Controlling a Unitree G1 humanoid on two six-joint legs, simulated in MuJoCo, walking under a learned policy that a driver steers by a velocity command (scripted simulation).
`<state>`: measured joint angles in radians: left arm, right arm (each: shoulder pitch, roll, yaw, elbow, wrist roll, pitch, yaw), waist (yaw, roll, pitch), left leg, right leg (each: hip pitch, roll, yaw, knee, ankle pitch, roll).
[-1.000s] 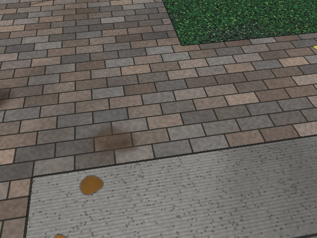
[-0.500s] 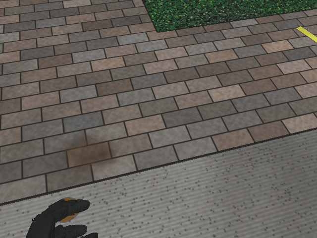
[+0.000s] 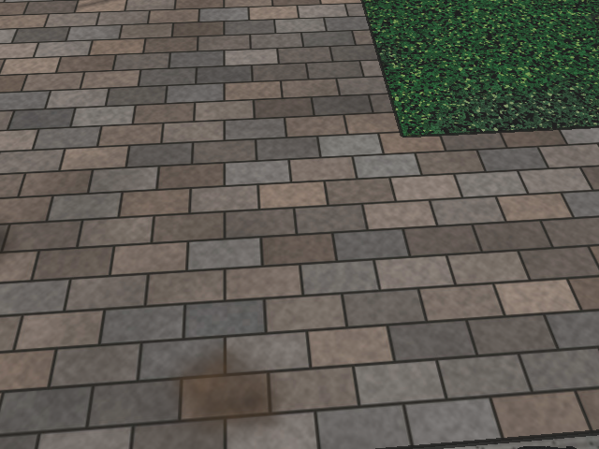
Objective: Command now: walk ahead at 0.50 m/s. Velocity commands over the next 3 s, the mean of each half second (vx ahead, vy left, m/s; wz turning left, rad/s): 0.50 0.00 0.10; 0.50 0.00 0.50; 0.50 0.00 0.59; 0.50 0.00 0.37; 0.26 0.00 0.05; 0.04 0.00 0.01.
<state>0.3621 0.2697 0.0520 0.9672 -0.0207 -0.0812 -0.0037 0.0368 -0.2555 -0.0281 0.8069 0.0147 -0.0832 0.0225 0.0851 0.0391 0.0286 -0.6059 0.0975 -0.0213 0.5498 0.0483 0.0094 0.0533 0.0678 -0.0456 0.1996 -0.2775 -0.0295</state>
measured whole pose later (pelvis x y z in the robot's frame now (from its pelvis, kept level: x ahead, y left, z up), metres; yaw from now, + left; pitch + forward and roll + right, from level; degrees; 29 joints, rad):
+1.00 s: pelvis +0.54 +0.03 +0.00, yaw +20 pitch +1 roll -3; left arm 0.28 0.28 0.08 0.95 0.00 -0.09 0.00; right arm 0.13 -0.29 -0.08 0.72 0.02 -0.02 0.02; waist 0.08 0.04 0.04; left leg -0.67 0.13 -0.02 0.75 -0.03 0.02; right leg 0.02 0.01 -0.22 0.22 -0.25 0.00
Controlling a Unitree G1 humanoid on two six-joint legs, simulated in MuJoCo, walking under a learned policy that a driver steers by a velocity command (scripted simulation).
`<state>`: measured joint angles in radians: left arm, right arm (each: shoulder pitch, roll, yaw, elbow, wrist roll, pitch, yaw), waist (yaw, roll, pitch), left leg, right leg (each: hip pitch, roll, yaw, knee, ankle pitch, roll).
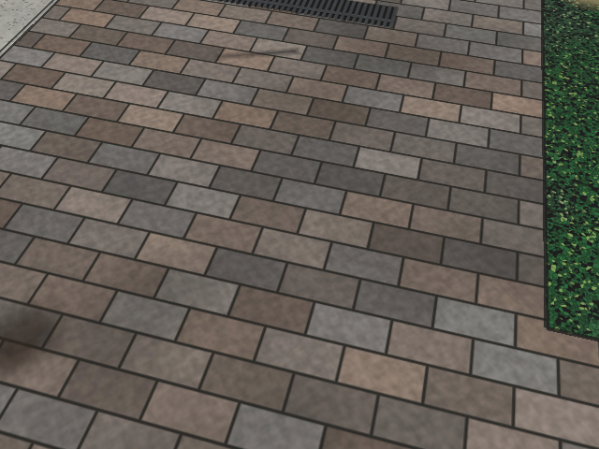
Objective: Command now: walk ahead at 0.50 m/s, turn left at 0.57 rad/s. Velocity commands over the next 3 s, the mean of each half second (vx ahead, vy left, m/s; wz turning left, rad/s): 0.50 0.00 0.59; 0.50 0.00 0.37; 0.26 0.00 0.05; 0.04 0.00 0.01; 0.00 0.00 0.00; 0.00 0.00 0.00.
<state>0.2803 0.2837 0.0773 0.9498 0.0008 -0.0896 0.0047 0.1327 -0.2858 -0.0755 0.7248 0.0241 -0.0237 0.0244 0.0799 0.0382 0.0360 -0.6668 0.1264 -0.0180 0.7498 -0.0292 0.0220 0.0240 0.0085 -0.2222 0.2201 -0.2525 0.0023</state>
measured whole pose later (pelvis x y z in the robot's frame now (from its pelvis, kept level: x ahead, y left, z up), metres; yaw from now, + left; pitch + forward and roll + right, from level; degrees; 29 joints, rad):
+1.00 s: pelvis +0.54 +0.13 +0.00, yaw +28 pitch +2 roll -2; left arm 0.37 0.28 0.06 0.90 -0.02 -0.08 -0.02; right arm 0.11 -0.27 -0.04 0.65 0.01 -0.06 0.01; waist 0.11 0.04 0.02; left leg -0.62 0.09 -0.04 0.66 -0.07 0.00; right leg -0.05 0.03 -0.04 0.25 -0.24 -0.02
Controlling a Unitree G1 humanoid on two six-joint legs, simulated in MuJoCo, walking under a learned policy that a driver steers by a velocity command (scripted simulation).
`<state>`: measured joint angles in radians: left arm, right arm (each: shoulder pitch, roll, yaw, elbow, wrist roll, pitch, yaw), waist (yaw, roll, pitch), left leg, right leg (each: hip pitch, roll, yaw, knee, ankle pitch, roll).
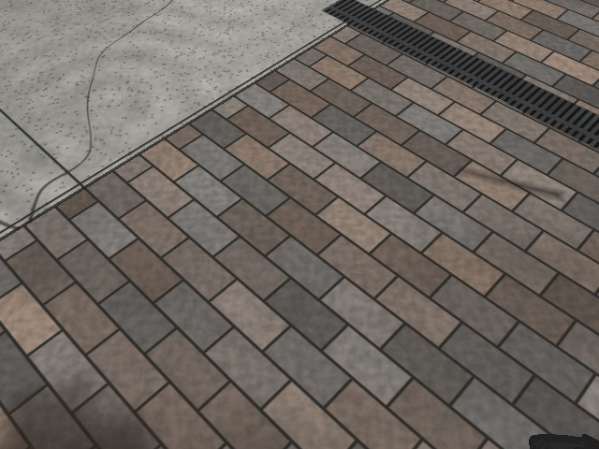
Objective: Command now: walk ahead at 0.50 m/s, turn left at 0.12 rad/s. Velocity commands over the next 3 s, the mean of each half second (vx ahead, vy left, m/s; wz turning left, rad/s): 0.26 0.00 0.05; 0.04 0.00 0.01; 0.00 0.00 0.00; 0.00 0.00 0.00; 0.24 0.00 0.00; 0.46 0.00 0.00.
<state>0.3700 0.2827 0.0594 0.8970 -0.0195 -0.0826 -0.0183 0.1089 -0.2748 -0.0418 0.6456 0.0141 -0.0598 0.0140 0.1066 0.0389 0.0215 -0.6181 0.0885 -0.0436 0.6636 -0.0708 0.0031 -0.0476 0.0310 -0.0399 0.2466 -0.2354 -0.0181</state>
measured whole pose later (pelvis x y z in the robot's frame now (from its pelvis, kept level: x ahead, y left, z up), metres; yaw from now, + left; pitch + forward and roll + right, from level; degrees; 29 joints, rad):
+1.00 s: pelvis +0.23 +0.03 -0.01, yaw +0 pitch -2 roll +0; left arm 0.11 0.24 0.04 1.00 0.00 0.01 0.02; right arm 0.18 -0.25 -0.04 1.00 -0.01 0.01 -0.03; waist 0.00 -0.01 0.04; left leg -0.13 0.00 0.03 0.47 -0.31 0.01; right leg -0.23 -0.01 0.00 0.49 -0.24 0.01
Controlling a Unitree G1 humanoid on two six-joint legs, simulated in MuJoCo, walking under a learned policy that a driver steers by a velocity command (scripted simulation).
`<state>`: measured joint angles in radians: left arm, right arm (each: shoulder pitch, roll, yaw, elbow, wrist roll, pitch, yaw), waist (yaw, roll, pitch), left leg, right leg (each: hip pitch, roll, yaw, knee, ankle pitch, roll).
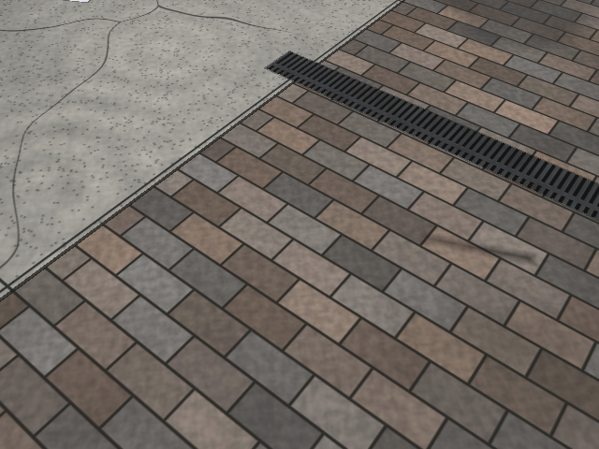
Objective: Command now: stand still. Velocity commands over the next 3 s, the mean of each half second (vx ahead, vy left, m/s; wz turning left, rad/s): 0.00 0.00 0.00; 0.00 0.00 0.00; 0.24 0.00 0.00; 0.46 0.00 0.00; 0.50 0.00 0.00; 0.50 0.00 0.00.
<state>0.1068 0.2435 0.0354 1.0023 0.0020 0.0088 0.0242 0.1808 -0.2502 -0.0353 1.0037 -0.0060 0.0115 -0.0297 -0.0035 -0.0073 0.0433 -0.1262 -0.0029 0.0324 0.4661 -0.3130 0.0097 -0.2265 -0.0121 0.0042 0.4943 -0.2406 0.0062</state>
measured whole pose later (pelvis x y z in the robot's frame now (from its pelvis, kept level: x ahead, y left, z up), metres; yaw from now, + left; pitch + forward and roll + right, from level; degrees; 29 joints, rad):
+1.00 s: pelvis -0.01 +0.00 +0.00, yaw -1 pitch -1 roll +0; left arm 0.20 0.20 0.03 1.13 0.00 0.01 0.05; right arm 0.29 -0.18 -0.01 1.12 0.00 -0.01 -0.04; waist 0.00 -0.01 0.03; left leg -0.14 0.00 0.04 0.45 -0.29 0.02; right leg -0.24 -0.01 0.01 0.46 -0.21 0.01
